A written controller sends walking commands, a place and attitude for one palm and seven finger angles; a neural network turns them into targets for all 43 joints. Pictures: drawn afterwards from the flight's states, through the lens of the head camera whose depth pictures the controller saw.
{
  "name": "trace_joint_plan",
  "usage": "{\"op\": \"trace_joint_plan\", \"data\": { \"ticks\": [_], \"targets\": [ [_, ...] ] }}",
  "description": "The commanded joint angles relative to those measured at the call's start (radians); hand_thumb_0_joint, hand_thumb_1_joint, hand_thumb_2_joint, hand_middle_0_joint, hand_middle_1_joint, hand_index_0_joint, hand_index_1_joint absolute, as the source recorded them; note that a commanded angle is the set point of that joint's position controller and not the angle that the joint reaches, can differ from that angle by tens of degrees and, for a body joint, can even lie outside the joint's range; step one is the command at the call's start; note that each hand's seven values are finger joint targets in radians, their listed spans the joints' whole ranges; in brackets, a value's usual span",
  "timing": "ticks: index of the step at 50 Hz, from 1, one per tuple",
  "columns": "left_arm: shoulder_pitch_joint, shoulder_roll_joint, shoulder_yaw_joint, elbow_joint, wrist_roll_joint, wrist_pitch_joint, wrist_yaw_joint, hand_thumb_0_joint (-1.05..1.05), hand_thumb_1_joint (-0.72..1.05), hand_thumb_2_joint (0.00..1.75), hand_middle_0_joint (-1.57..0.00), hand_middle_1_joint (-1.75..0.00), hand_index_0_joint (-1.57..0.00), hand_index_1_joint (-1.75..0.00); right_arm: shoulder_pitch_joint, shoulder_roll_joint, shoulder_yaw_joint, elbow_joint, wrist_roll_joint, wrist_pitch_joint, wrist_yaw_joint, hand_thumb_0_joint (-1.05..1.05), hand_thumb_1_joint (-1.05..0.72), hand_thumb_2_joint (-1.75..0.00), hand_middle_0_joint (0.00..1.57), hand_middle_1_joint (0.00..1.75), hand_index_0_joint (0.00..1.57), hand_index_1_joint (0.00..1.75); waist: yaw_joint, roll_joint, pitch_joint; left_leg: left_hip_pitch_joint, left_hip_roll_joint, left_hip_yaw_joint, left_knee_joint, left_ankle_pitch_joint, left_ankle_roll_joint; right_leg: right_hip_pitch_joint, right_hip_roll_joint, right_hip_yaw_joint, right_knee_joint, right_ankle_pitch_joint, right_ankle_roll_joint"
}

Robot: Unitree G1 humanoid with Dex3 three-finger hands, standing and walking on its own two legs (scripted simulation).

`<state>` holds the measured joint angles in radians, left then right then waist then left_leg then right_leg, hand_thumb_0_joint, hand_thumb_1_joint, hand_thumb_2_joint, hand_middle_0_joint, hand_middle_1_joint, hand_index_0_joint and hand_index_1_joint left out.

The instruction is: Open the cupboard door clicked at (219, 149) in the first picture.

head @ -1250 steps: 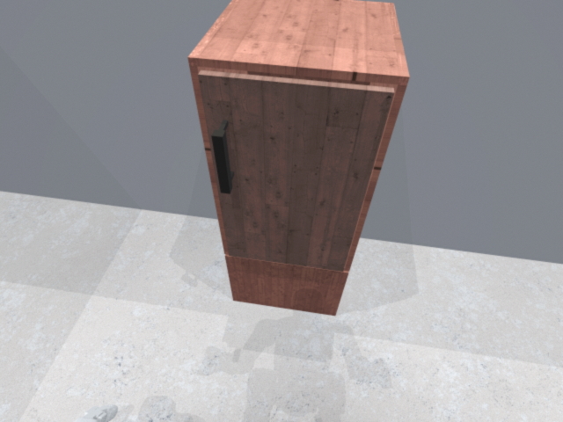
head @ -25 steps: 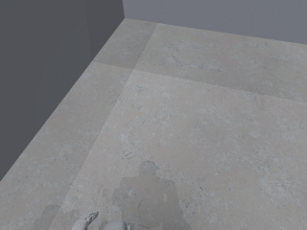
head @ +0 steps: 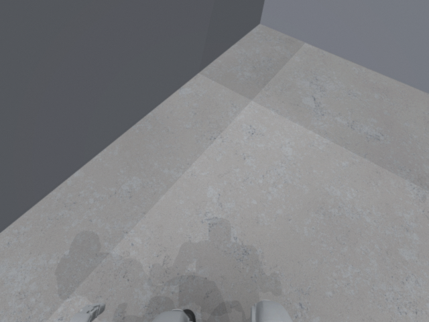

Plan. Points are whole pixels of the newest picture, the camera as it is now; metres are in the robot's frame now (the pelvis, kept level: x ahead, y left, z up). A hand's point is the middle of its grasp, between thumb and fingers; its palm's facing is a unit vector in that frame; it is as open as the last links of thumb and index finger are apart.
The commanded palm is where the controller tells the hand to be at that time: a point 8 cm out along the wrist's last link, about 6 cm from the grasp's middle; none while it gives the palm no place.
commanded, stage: turn to face it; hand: left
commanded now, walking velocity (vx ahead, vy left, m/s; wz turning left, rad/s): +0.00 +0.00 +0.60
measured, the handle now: out of the picture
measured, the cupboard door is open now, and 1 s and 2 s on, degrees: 51 51 51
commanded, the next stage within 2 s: none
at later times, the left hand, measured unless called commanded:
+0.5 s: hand out of the picture +0.02 +0.11 -0.15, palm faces +0.30 -0.91 -0.27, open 7.3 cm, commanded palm none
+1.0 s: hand out of the picture +0.00 +0.17 -0.16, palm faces +0.58 -0.78 -0.24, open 7.4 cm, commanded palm none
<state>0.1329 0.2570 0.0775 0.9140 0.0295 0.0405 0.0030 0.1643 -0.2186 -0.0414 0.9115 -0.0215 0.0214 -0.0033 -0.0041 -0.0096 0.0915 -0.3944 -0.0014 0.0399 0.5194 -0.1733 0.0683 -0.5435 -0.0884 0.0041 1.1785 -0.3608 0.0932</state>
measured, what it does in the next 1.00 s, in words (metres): steps on the spot, turning left: right foot, then left foot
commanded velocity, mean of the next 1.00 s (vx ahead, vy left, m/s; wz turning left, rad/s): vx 0.00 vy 0.00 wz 0.60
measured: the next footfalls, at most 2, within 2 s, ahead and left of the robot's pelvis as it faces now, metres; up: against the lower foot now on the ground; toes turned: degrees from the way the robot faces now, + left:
right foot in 0.26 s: +0.04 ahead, -0.18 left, +0.00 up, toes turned +9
left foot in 0.72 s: +0.02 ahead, +0.04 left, +0.00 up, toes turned +33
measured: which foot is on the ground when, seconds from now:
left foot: down 0.00-0.26, up 0.28-0.70, down 0.72-1.00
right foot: up 0.00-0.24, down 0.26-0.72, up 0.74-1.00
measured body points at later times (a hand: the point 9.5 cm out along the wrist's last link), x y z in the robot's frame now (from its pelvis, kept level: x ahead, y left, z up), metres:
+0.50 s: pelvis +0.02 -0.09 +0.01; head +0.09 -0.10 +0.45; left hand +0.01 +0.15 -0.13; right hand +0.18 -0.33 -0.15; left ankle -0.02 +0.06 -0.65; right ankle +0.00 -0.19 -0.74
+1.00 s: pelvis +0.03 -0.07 +0.01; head +0.07 -0.02 +0.45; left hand -0.04 +0.21 -0.14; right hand +0.25 -0.22 -0.13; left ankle -0.01 +0.02 -0.74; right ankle +0.13 -0.22 -0.66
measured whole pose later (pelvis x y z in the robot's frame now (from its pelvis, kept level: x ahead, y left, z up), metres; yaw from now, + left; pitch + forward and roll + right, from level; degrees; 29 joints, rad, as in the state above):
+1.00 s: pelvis +0.03 -0.07 +0.01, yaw +36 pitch +2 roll -2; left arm 0.13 0.26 0.07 0.87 0.03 0.04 0.00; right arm 0.15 -0.21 -0.04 0.91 -0.02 0.04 0.01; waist 0.00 -0.01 0.10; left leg -0.28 -0.02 -0.04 0.49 -0.24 0.04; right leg -0.51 -0.09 0.01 1.02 -0.38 0.10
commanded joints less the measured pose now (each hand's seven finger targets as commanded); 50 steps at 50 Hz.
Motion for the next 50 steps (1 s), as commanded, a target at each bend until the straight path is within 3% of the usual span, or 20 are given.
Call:
{"op": "trace_joint_plan", "data": {
  "ticks": [1, 7, 9, 11, 12, 13, 14, 15, 16, 18, 27, 31, 33, 34, 35, 36, 37, 40, 43, 50],
  "targets": [
    [0.027, 0.053, 0.011, -0.068, -0.006, -0.011, 0.005, 0.0, 0.9, 0.9, -0.2, -0.3, -0.2, -0.3, 0.048, -0.213, -0.068, -0.054, 0.002, -0.019, -0.005, 0.0, -0.9, -0.9, 0.2, 0.3, 0.2, 0.3, -0.013, 0.107, -0.191, 0.201, 0.225, -0.313, -0.229, 0.003, 0.08, -0.019, 0.01, -0.001, -0.098, 0.004, 0.007],
    [-0.01, 0.052, 0.001, -0.097, -0.015, -0.017, 0.011, 0.0, 0.9, 0.9, -0.2, -0.3, -0.2, -0.3, 0.059, -0.22, -0.084, -0.043, -0.005, 0.001, 0.001, 0.0, -0.9, -0.9, 0.2, 0.3, 0.2, 0.3, -0.036, 0.197, -0.172, 0.158, 0.203, -0.386, -0.195, 0.009, 0.083, 0.111, 0.067, -0.021, -0.37, -0.084, -0.013],
    [0.048, 0.057, 0.002, -0.083, -0.02, -0.021, 0.014, 0.0, 0.9, 0.9, -0.2, -0.3, -0.2, -0.3, 0.033, -0.224, -0.09, -0.053, -0.003, 0.007, 0.001, 0.0, -0.9, -0.9, 0.2, 0.3, 0.2, 0.3, -0.017, 0.201, -0.191, 0.118, 0.186, -0.41, -0.167, 0.042, 0.073, 0.216, 0.095, -0.032, -0.49, -0.06, -0.027],
    [0.156, 0.088, 0.014, -0.058, -0.021, -0.031, 0.02, 0.0, 0.9, 0.9, -0.2, -0.3, -0.2, -0.3, -0.021, -0.199, -0.09, -0.072, 0.006, 0.013, 0.001, 0.0, -0.9, -0.9, 0.2, 0.3, 0.2, 0.3, 0.039, 0.146, -0.22, -0.002, 0.123, -0.376, -0.089, -0.019, 0.021, 0.434, 0.08, -0.03, -0.748, 0.08, -0.041],
    [0.197, 0.162, 0.03, -0.053, -0.007, -0.041, 0.028, 0.0, 0.9, 0.9, -0.2, -0.3, -0.2, -0.3, -0.021, -0.136, -0.084, -0.086, 0.016, 0.016, 0.007, 0.0, -0.9, -0.9, 0.2, 0.3, 0.2, 0.3, 0.061, -0.075, -0.215, -0.194, 0.018, -0.269, 0.091, -0.188, -0.048, 0.583, -0.114, 0.162, -0.919, -0.017, -0.099],
    [0.17, 0.24, 0.037, -0.068, 0.005, -0.042, 0.034, 0.0, 0.9, 0.9, -0.2, -0.3, -0.2, -0.3, -0.049, -0.09, -0.075, -0.112, 0.014, 0.01, 0.01, 0.0, -0.9, -0.9, 0.2, 0.3, 0.2, 0.3, 0.073, -0.349, -0.144, -0.342, -0.106, -0.075, 0.382, -0.415, -0.122, 0.529, -0.396, 0.444, -0.985, 0.049, -0.21],
    [0.114, 0.211, 0.019, -0.083, -0.006, -0.043, 0.039, 0.0, 0.9, 0.9, -0.2, -0.3, -0.2, -0.3, -0.047, -0.151, -0.08, -0.098, 0.0, 0.011, 0.015, 0.0, -0.9, -0.9, 0.2, 0.3, 0.2, 0.3, 0.039, -0.244, -0.114, -0.277, -0.033, -0.131, 0.572, -0.41, -0.103, 0.38, -0.411, 0.361, -0.946, 0.183, -0.238],
    [0.035, 0.15, 0.009, -0.1, -0.009, -0.046, 0.04, 0.0, 0.9, 0.9, -0.2, -0.3, -0.2, -0.3, -0.008, -0.131, -0.083, -0.083, 0.0, 0.019, 0.02, 0.0, -0.9, -0.9, 0.2, 0.3, 0.2, 0.3, -0.014, -0.163, -0.106, -0.256, -0.015, -0.136, 0.641, -0.339, -0.105, 0.356, -0.345, 0.246, -0.917, 0.27, -0.232],
    [0.021, 0.118, 0.003, -0.099, -0.014, -0.05, 0.038, 0.0, 0.9, 0.9, -0.2, -0.3, -0.2, -0.3, -0.01, -0.114, -0.079, -0.052, -0.003, 0.029, 0.021, 0.0, -0.9, -0.9, 0.2, 0.3, 0.2, 0.3, -0.023, -0.199, -0.098, -0.266, -0.002, -0.104, 0.697, -0.29, -0.123, 0.389, -0.26, 0.17, -0.859, 0.447, -0.206],
    [0.046, 0.086, -0.009, -0.093, -0.019, -0.059, 0.034, 0.0, 0.9, 0.9, -0.2, -0.3, -0.2, -0.3, -0.001, -0.108, -0.069, -0.038, 0.003, 0.035, 0.026, 0.0, -0.9, -0.9, 0.2, 0.3, 0.2, 0.3, -0.027, -0.21, -0.096, -0.274, 0.01, -0.06, 0.719, -0.214, -0.146, 0.463, -0.2, 0.01, -0.792, 0.717, -0.165],
    [0.226, 0.122, 0.007, -0.046, -0.007, -0.058, 0.037, 0.0, 0.9, 0.9, -0.2, -0.3, -0.2, -0.3, -0.167, -0.076, -0.035, -0.07, 0.009, 0.038, 0.031, 0.0, -0.9, -0.9, 0.2, 0.3, 0.2, 0.3, 0.052, -0.173, -0.107, -0.183, 0.018, 0.035, 0.391, -0.251, -0.139, 0.617, -0.249, -0.066, -0.724, 0.917, -0.182],
    [0.198, 0.152, 0.018, -0.049, 0.0, -0.055, 0.033, 0.0, 0.9, 0.9, -0.2, -0.3, -0.2, -0.3, -0.168, -0.08, -0.03, -0.084, 0.012, 0.026, 0.031, 0.0, -0.9, -0.9, 0.2, 0.3, 0.2, 0.3, 0.043, -0.205, -0.106, -0.054, 0.004, 0.078, 0.224, -0.267, -0.108, 0.562, -0.283, -0.1, -0.674, 0.911, -0.196],
    [0.176, 0.169, 0.024, -0.052, -0.007, -0.058, 0.026, 0.0, 0.9, 0.9, -0.2, -0.3, -0.2, -0.3, -0.097, -0.1, -0.036, -0.074, 0.008, 0.017, 0.027, 0.0, -0.9, -0.9, 0.2, 0.3, 0.2, 0.3, 0.003, -0.171, -0.153, 0.091, -0.032, 0.107, 0.08, -0.17, -0.087, 0.519, -0.268, -0.147, -0.568, 0.938, -0.163],
    [0.157, 0.176, 0.025, -0.055, -0.013, -0.059, 0.023, 0.0, 0.9, 0.9, -0.2, -0.3, -0.2, -0.3, -0.03, -0.123, -0.043, -0.058, 0.004, 0.011, 0.026, 0.0, -0.9, -0.9, 0.2, 0.3, 0.2, 0.3, -0.041, -0.152, -0.192, 0.225, -0.027, 0.095, -0.025, -0.048, -0.07, 0.455, -0.248, -0.181, -0.448, 0.877, -0.127],
    [0.127, 0.149, 0.02, -0.073, -0.02, -0.057, 0.017, 0.0, 0.9, 0.9, -0.2, -0.3, -0.2, -0.3, 0.053, -0.202, -0.064, -0.042, -0.002, 0.004, 0.023, 0.0, -0.9, -0.9, 0.2, 0.3, 0.2, 0.3, -0.09, 0.015, -0.253, 0.445, 0.123, -0.072, -0.072, 0.233, -0.009, 0.245, -0.186, -0.214, -0.245, 0.554, -0.072],
    [0.08, 0.073, -0.004, -0.124, -0.027, -0.053, 0.01, 0.0, 0.9, 0.9, -0.2, -0.3, -0.2, -0.3, 0.129, -0.311, -0.092, -0.034, -0.002, -0.001, 0.014, 0.0, -0.9, -0.9, 0.2, 0.3, 0.2, 0.3, -0.127, 0.309, -0.281, 0.571, 0.422, -0.476, -0.08, 0.762, 0.17, -0.051, -0.031, -0.179, 0.003, -0.276, -0.006],
    [0.024, 0.106, -0.001, -0.15, -0.019, -0.031, 0.023, 0.0, 0.9, 0.9, -0.2, -0.3, -0.2, -0.3, 0.162, -0.32, -0.088, -0.017, 0.009, 0.009, 0.008, 0.0, -0.9, -0.9, 0.2, 0.3, 0.2, 0.3, -0.124, 0.172, -0.286, 0.521, 0.464, -0.444, -0.07, 0.802, 0.23, -0.072, -0.034, -0.026, 0.072, -0.312, -0.021],
    [0.012, 0.096, 0.008, -0.11, -0.012, -0.014, 0.019, 0.0, 0.9, 0.9, -0.2, -0.3, -0.2, -0.3, -0.019, -0.239, -0.068, -0.072, 0.001, 0.0, -0.012, 0.0, -0.9, -0.9, 0.2, 0.3, 0.2, 0.3, -0.042, 0.161, -0.128, 0.257, 0.305, -0.316, -0.147, 0.353, 0.137, -0.036, -0.051, 0.014, 0.026, -0.139, -0.009],
    [0.07, 0.084, 0.011, -0.078, -0.007, -0.004, 0.006, 0.0, 0.9, 0.9, -0.2, -0.3, -0.2, -0.3, -0.049, -0.214, -0.057, -0.079, 0.002, -0.008, -0.01, 0.0, -0.9, -0.9, 0.2, 0.3, 0.2, 0.3, 0.004, 0.119, -0.101, 0.196, 0.227, -0.26, -0.193, 0.238, 0.09, 0.0, -0.019, -0.001, -0.016, -0.026, -0.002],
    [-0.014, 0.07, 0.005, -0.124, -0.009, -0.013, 0.006, 0.0, 0.9, 0.9, -0.2, -0.3, -0.2, -0.3, 0.019, -0.22, -0.071, -0.058, -0.002, -0.007, -0.003, 0.0, -0.9, -0.9, 0.2, 0.3, 0.2, 0.3, -0.018, 0.161, -0.128, 0.215, 0.199, -0.318, -0.173, 0.199, 0.095, 0.047, 0.028, -0.015, -0.255, -0.034, 0.005]
  ]
}}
